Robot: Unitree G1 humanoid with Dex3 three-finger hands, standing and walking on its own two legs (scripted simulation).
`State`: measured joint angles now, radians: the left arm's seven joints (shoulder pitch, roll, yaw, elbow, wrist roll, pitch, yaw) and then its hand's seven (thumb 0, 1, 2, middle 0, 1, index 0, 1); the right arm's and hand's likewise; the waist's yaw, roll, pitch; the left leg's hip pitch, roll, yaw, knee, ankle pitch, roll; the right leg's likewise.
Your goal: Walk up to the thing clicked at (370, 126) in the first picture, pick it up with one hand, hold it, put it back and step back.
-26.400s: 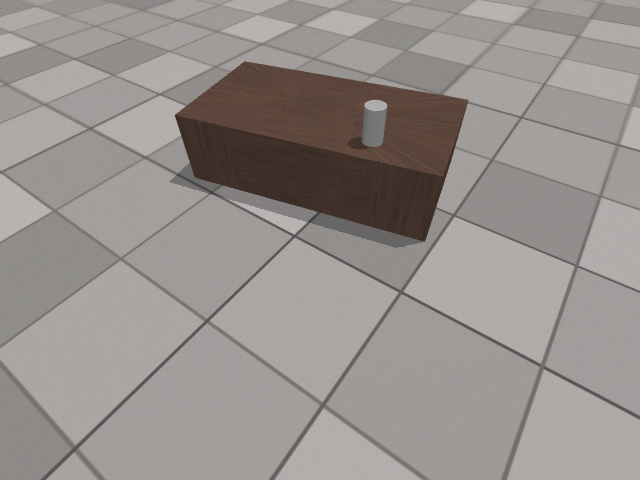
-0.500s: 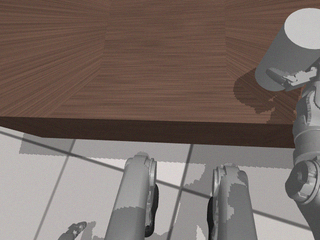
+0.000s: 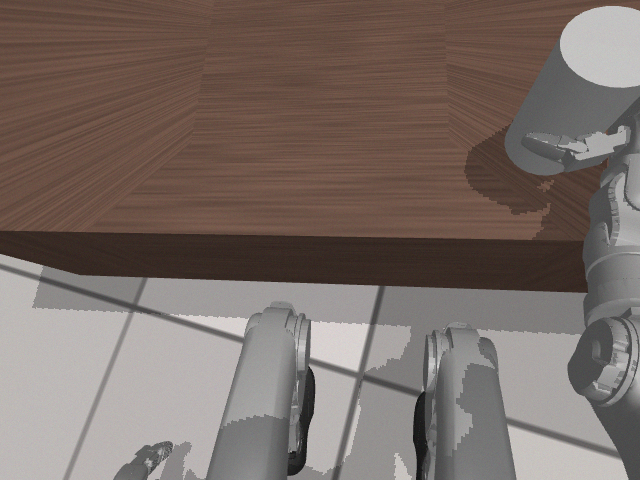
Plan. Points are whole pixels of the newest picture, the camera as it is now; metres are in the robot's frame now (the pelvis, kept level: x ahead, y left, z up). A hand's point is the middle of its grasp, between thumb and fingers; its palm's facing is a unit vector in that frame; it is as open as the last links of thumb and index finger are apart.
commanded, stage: open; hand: right
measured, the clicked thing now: (571, 103) +0.54 -0.21 +0.01
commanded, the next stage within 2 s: withdraw in 0.18 s
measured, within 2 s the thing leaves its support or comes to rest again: neither
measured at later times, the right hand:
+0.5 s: hand (602, 91) +0.54 -0.23 +0.03, palm faces +0.26 +0.96 -0.03, open 16.2 cm
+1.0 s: hand out of the picture +0.49 -0.32 +0.16, palm faces +0.34 +0.88 -0.34, open 17.3 cm
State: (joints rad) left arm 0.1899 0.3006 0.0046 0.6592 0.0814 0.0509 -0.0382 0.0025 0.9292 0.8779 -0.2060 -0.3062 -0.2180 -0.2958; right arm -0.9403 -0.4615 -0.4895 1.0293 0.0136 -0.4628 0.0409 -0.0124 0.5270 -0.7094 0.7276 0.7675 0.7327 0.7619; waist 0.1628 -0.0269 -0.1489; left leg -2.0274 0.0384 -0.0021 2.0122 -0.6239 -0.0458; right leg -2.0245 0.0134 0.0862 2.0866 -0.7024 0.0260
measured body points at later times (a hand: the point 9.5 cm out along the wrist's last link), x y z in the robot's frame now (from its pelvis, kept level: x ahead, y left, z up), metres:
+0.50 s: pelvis +0.00 +0.00 +0.01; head +0.22 -0.03 +0.40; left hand +0.06 +0.29 -0.11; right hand +0.52 -0.28 +0.03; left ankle +0.10 +0.14 -0.40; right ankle +0.07 -0.13 -0.40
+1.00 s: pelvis +0.02 +0.00 +0.16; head +0.19 -0.04 +0.58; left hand +0.09 +0.28 +0.05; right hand +0.47 -0.37 +0.18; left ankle +0.10 +0.14 -0.40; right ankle +0.07 -0.13 -0.40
